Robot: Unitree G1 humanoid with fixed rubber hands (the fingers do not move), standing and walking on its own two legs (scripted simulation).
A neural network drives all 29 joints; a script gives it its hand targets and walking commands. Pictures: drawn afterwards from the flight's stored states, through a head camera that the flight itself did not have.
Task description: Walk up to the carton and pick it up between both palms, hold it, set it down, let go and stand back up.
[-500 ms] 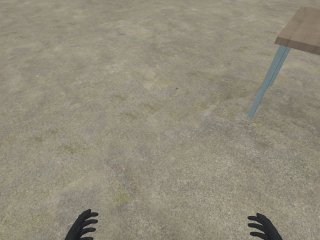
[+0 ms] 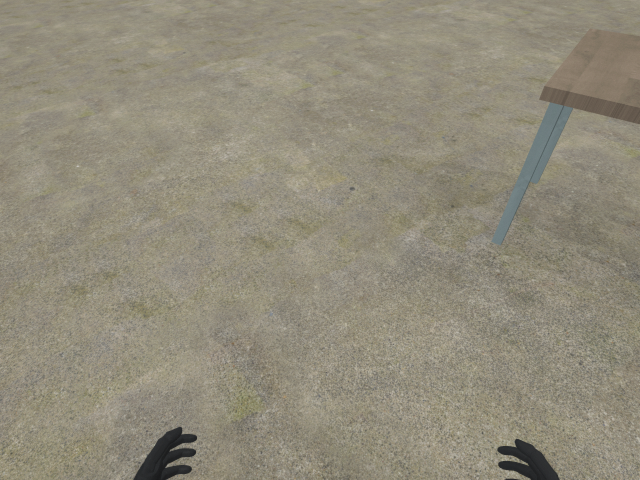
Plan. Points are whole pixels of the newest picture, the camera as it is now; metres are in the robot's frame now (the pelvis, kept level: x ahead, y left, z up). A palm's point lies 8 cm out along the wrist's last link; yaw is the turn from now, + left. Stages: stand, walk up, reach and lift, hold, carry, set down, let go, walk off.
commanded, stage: stand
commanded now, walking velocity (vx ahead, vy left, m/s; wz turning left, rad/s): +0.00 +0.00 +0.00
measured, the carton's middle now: out of the picture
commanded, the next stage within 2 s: walk up in 1.06 s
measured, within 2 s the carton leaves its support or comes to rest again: neither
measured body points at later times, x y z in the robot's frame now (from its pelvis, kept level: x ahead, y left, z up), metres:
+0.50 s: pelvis -0.01 +0.00 +0.00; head -0.01 +0.00 +0.45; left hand +0.11 +0.26 -0.10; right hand +0.11 -0.25 -0.10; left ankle +0.02 +0.12 -0.73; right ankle +0.02 -0.12 -0.73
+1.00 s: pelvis +0.00 +0.00 +0.00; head +0.01 +0.00 +0.45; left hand +0.13 +0.25 -0.10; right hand +0.12 -0.25 -0.10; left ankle +0.02 +0.12 -0.73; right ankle +0.02 -0.12 -0.73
